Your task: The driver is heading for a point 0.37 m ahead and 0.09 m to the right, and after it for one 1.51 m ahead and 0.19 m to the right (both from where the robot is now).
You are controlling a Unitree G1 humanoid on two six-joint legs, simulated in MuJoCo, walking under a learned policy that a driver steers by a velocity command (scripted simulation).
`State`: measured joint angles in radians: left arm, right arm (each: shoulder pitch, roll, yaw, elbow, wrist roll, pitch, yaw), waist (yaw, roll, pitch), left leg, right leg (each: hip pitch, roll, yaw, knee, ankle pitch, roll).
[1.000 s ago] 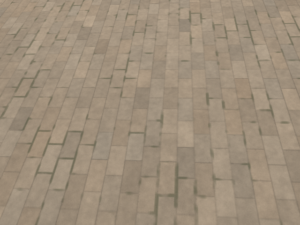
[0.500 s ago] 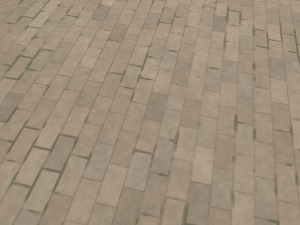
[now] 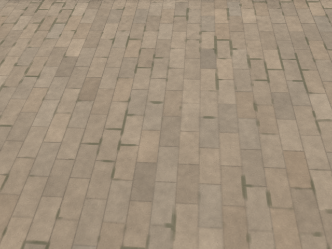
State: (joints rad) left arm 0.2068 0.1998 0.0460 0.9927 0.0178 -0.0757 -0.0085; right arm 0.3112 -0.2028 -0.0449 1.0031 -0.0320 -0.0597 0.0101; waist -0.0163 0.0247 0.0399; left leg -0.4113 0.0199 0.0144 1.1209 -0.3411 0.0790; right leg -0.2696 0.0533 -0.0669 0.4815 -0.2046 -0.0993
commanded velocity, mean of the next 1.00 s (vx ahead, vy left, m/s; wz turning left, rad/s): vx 0.25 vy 0.00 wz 0.00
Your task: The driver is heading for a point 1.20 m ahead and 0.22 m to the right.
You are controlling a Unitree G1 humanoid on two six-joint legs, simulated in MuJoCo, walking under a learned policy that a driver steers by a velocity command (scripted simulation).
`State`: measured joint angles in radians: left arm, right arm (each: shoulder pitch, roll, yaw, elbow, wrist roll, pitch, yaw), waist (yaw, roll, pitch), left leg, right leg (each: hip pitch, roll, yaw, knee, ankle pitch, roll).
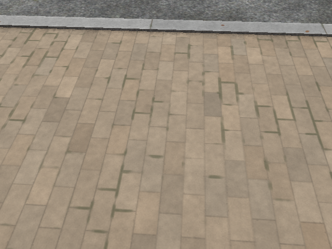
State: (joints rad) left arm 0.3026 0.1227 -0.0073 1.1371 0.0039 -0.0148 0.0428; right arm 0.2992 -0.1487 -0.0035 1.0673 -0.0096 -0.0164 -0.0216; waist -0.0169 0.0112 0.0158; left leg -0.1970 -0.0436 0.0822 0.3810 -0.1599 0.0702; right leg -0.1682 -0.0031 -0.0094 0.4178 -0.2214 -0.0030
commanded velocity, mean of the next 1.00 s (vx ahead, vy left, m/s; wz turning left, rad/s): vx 0.01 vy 0.00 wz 0.00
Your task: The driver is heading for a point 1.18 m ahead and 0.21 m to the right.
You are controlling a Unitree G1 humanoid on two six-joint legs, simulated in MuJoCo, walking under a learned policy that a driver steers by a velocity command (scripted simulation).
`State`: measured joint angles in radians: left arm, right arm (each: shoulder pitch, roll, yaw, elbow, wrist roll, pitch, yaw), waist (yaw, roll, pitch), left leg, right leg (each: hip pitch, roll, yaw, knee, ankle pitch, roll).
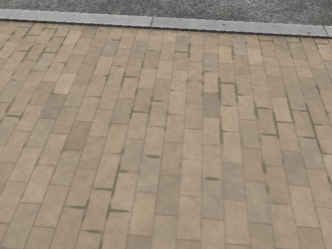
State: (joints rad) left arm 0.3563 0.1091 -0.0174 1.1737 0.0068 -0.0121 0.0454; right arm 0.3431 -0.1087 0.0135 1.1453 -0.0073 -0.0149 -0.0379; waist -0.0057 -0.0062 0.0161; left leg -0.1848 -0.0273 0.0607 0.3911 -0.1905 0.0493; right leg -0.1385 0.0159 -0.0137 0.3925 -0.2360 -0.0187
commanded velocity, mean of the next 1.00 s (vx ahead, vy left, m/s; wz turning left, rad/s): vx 0.03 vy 0.00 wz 0.00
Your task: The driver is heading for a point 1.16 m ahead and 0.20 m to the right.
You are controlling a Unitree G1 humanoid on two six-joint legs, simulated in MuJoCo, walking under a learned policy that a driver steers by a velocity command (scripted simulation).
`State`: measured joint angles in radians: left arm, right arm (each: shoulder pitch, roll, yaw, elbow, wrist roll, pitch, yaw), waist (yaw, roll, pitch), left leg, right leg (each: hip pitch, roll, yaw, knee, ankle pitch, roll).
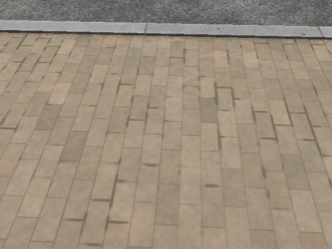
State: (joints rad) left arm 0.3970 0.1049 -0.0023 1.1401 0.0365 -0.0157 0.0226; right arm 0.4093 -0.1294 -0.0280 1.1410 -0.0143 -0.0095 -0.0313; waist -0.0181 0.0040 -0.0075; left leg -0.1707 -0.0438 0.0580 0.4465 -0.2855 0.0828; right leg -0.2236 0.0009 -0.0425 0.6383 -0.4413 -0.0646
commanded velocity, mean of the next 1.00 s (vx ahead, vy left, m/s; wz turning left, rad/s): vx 0.44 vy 0.00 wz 0.00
